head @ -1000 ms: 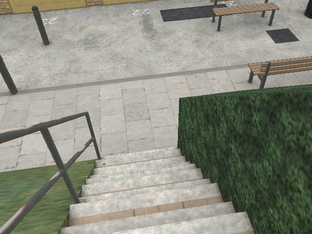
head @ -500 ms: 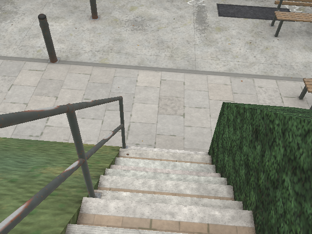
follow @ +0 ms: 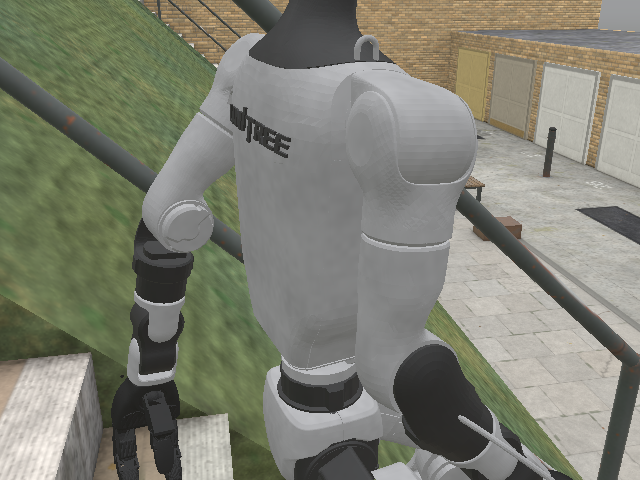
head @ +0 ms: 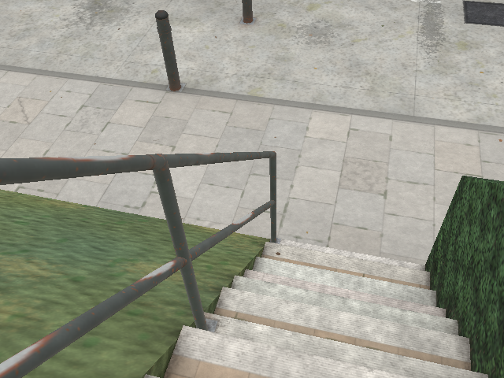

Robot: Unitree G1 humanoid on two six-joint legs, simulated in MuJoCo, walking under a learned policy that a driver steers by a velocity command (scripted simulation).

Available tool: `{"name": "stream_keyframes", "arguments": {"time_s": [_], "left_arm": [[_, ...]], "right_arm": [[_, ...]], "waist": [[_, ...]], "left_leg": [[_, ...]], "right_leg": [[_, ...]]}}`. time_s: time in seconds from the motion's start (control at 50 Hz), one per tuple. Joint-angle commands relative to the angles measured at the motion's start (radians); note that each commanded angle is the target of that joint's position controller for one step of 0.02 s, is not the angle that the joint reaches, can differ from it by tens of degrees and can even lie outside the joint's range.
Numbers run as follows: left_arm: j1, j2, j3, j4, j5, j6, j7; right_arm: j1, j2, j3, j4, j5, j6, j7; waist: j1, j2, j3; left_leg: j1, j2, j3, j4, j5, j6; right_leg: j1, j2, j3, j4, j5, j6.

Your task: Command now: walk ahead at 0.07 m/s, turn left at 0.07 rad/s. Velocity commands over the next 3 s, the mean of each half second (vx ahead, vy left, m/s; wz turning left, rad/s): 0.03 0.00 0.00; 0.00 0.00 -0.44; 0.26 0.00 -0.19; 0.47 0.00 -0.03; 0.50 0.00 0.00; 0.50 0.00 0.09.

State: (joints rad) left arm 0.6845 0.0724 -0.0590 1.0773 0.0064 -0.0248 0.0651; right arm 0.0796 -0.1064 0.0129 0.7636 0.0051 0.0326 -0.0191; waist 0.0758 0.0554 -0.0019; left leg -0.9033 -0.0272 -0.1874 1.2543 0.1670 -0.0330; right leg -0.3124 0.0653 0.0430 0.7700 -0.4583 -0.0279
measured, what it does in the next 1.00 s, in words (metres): goes down, turning right: left foot 0.18 m lower, then right foot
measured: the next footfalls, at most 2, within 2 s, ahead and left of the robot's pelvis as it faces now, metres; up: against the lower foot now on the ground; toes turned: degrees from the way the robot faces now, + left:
left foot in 0.22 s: +0.22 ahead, +0.15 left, -0.18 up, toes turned +0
right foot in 0.72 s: +0.23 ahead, -0.07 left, -0.18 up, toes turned -3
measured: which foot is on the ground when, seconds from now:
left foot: up 0.00-0.20, down 0.22-0.74, up 0.76-1.00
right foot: down 0.00-0.22, up 0.24-0.70, down 0.72-1.00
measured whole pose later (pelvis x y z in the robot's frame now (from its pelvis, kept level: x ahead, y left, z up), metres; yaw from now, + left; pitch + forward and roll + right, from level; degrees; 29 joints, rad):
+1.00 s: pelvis +0.21 +0.05 -0.17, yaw -16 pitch +1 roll +2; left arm 0.29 0.27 0.02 0.57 -0.02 0.12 0.01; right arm 0.06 -0.32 -0.07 0.66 -0.03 0.06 0.00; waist 0.05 0.00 0.04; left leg -0.67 -0.02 -0.07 1.23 -0.28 -0.06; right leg -0.36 0.09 0.20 0.69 -0.34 -0.03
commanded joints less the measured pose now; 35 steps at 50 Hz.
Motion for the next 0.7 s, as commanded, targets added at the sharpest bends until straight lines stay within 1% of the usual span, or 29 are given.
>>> {"name": "stream_keyframes", "arguments": {"time_s": [0.02,0.04,0.06,0.1,0.12,0.16,0.2,0.22,0.24,0.26,0.28,0.3,0.32,0.34,0.36,0.38,0.4,0.42,0.46,0.48,0.52,0.54,0.56,0.58,0.6,0.64,0.66,0.68,0.7], "left_arm": [[-0.002,0.096,0.017,-0.086,-0.043,-0.019,0.05],[-0.04,0.116,0.029,-0.112,-0.046,-0.001,0.058],[-0.015,0.146,0.045,-0.113,-0.038,0.003,0.051],[-0.049,0.146,0.063,-0.136,-0.021,0.03,0.037],[-0.065,0.143,0.07,-0.145,-0.022,0.035,0.038],[-0.086,0.133,0.08,-0.169,-0.023,0.039,0.045],[-0.065,0.107,0.08,-0.13,-0.021,0.045,0.023],[-0.061,0.094,0.082,-0.106,-0.023,0.047,0.003],[-0.067,0.081,0.087,-0.108,-0.034,0.034,-0.024],[0.033,0.034,0.078,-0.136,-0.058,0.029,-0.05],[-0.016,0.055,0.075,-0.171,-0.063,0.025,-0.055],[-0.1,0.064,0.075,-0.225,-0.073,0.031,-0.039],[-0.212,0.139,0.096,-0.235,-0.074,0.069,-0.008],[-0.302,0.138,0.102,-0.257,-0.065,0.089,0.017],[-0.328,0.133,0.104,-0.266,-0.045,0.105,0.023],[-0.344,0.103,0.101,-0.273,-0.047,0.112,0.02],[-0.316,0.073,0.102,-0.273,-0.061,0.127,0.012],[-0.345,0.048,0.097,-0.302,-0.054,0.133,0.004],[-0.38,0.028,0.087,-0.348,-0.053,0.139,-0.011],[-0.403,0.027,0.083,-0.367,-0.053,0.139,-0.02],[-0.403,0.066,0.086,-0.386,-0.053,0.139,-0.034],[-0.401,0.089,0.094,-0.384,-0.043,0.138,-0.036],[-0.424,0.105,0.096,-0.401,-0.038,0.14,-0.037],[-0.475,0.125,0.088,-0.447,-0.036,0.141,-0.037],[-0.524,0.132,0.085,-0.468,-0.034,0.139,-0.039],[-0.554,0.132,0.077,-0.505,-0.035,0.121,-0.053],[-0.571,0.141,0.076,-0.528,-0.035,0.118,-0.055],[-0.568,0.144,0.075,-0.546,-0.042,0.118,-0.053],[-0.532,0.155,0.075,-0.545,-0.035,0.119,-0.051]], "right_arm": [[-0.084,-0.039,-0.005,-0.084,-0.004,-0.014,0.032],[-0.108,-0.056,-0.009,-0.086,-0.004,-0.018,0.042],[-0.122,-0.059,-0.017,-0.092,0.0,-0.027,0.061],[-0.086,-0.057,-0.031,-0.102,0.028,-0.034,0.086],[-0.084,-0.071,-0.041,-0.112,0.046,-0.031,0.091],[-0.019,-0.106,-0.054,-0.105,0.04,-0.032,0.093],[0.295,-0.11,-0.079,0.019,0.002,-0.038,0.074],[0.521,-0.127,-0.089,0.093,-0.023,-0.04,0.061],[0.677,-0.144,-0.072,0.142,-0.03,-0.046,0.063],[0.568,-0.151,-0.044,0.153,-0.003,-0.023,0.064],[0.463,-0.173,-0.048,0.129,0.017,-0.012,0.058],[0.393,-0.229,-0.054,0.147,-0.006,-0.01,0.054],[0.328,-0.182,-0.04,0.112,-0.032,-0.003,0.044],[0.307,-0.168,-0.031,0.12,-0.05,0.006,0.018],[0.294,-0.119,-0.004,0.114,-0.052,0.009,0.003],[0.3,-0.106,0.012,0.12,-0.056,0.011,-0.005],[0.336,-0.1,0.023,0.13,-0.056,0.015,-0.019],[0.351,-0.081,0.041,0.131,-0.047,0.015,-0.038],[0.348,-0.057,0.055,0.129,-0.043,0.02,-0.052],[0.323,-0.078,0.05,0.126,-0.042,0.024,-0.053],[0.294,-0.117,0.035,0.111,-0.034,0.02,-0.039],[0.263,-0.174,0.018,0.095,-0.039,0.011,-0.037],[0.237,-0.204,0.005,0.079,-0.037,0.007,-0.035],[0.222,-0.198,-0.005,0.065,-0.016,0.017,-0.032],[0.256,-0.18,-0.008,0.062,-0.014,0.026,-0.035],[0.326,-0.214,-0.034,0.057,-0.023,0.036,-0.037],[0.313,-0.254,-0.051,0.032,-0.028,0.043,-0.038],[0.305,-0.268,-0.063,0.008,-0.027,0.047,-0.041],[0.277,-0.278,-0.071,-0.012,-0.013,0.055,-0.042]], "waist": [[-0.018,-0.182,0.109],[-0.002,-0.158,0.125],[0.036,-0.145,0.118],[0.047,-0.173,0.107],[0.058,-0.189,0.138],[0.061,-0.149,0.138],[-0.023,-0.088,0.05],[-0.125,-0.031,-0.022],[-0.205,0.145,-0.125],[-0.079,0.266,-0.239],[-0.075,0.261,-0.291],[-0.041,0.17,-0.292],[-0.057,-0.032,-0.2],[-0.072,-0.006,-0.104],[-0.066,-0.038,-0.067],[-0.061,-0.009,-0.059],[-0.051,0.003,-0.022],[-0.056,0.054,0.014],[-0.04,0.077,0.018],[-0.038,0.086,0.006],[-0.026,0.118,0.031],[-0.021,0.125,0.04],[-0.028,0.111,0.074],[-0.053,0.133,0.134],[-0.091,0.122,0.148],[-0.125,0.085,0.118],[-0.131,0.072,0.094],[-0.128,0.067,0.065],[-0.112,0.051,0.036]], "left_leg": [[-0.023,0.058,-0.009,-0.396,0.216,-0.018],[0.121,0.03,0.053,-0.604,0.322,-0.026],[0.235,0.017,0.079,-0.672,0.425,-0.028],[0.375,0.047,0.068,-0.833,0.419,-0.012],[0.394,0.064,0.064,-0.871,0.35,-0.013],[0.441,0.105,0.062,-1.035,0.346,0.001],[0.785,0.071,0.213,-1.08,0.354,0.005],[1.061,0.126,0.2,-0.973,0.512,0.023],[1.345,0.263,0.091,-0.722,0.89,0.087],[1.393,0.35,-0.003,-0.541,0.866,0.14],[1.299,0.397,-0.08,-0.604,0.626,0.199],[1.11,0.496,-0.263,-0.767,0.195,0.302],[0.925,0.463,-0.305,-0.886,-0.174,0.313],[0.793,0.472,-0.324,-0.886,-0.194,0.318],[0.717,0.414,-0.27,-0.851,-0.189,0.27],[0.658,0.347,-0.214,-0.818,-0.187,0.223],[0.587,0.277,-0.131,-0.833,-0.279,0.176],[0.552,0.264,-0.105,-0.826,-0.322,0.169],[0.531,0.224,-0.073,-0.858,-0.44,0.132],[0.499,0.214,-0.059,-0.879,-0.473,0.115],[0.448,0.223,-0.053,-0.934,-0.511,0.11],[0.376,0.218,-0.017,-0.933,-0.467,0.127],[0.363,0.221,0.008,-0.934,-0.441,0.134],[0.448,0.225,0.001,-0.932,-0.435,0.126],[0.507,0.226,0.005,-0.908,-0.382,0.129],[0.603,0.262,0.001,-0.863,-0.266,0.176],[0.635,0.278,-0.014,-0.845,-0.267,0.203],[0.66,0.279,-0.008,-0.834,-0.3,0.232],[0.675,0.284,-0.011,-0.794,-0.319,0.24]], "right_leg": [[0.011,-0.175,0.295,-0.128,0.099,-0.149],[-0.059,-0.134,0.232,-0.112,0.064,-0.142],[-0.109,-0.143,0.249,-0.11,0.002,-0.141],[-0.139,-0.139,0.242,-0.051,-0.058,-0.147],[-0.155,-0.139,0.252,-0.019,-0.045,-0.159],[-0.107,-0.104,0.248,0.125,0.018,-0.156],[-0.215,-0.027,0.158,0.396,0.137,-0.1],[-0.387,0.027,0.105,0.614,0.028,-0.048],[-0.643,0.126,0.084,1.043,-0.513,0.026],[-0.73,0.033,0.249,1.136,-0.526,0.041],[-0.706,0.002,0.27,1.141,-0.44,0.059],[-0.649,-0.03,0.252,1.179,-0.333,0.074],[-0.643,-0.039,0.222,1.111,-0.095,0.061],[-0.668,-0.044,0.267,1.033,0.029,0.066],[-0.648,-0.041,0.266,1.004,0.086,0.069],[-0.616,-0.03,0.25,0.996,0.119,0.072],[-0.591,0.004,0.225,0.947,0.2,0.079],[-0.596,0.007,0.226,0.837,0.268,0.106],[-0.503,-0.019,0.203,0.597,0.331,0.126],[-0.415,-0.033,0.157,0.528,0.354,0.137],[-0.274,-0.071,0.121,0.415,0.343,0.139],[-0.177,-0.057,0.054,0.503,0.401,0.145],[-0.169,-0.06,0.035,0.481,0.376,0.141],[-0.246,-0.089,0.048,0.273,0.256,0.115],[-0.233,-0.095,0.033,0.143,0.229,0.094],[-0.169,-0.085,-0.013,0.008,0.123,0.061],[-0.138,-0.07,-0.029,-0.04,0.068,0.042],[-0.099,-0.05,-0.037,-0.074,0.029,0.024],[-0.061,-0.037,-0.033,-0.116,0.026,-0.002]]}}
Over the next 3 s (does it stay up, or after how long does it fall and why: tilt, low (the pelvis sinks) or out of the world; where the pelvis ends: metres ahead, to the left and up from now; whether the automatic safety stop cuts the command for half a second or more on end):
stays up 1.02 -0.25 -0.94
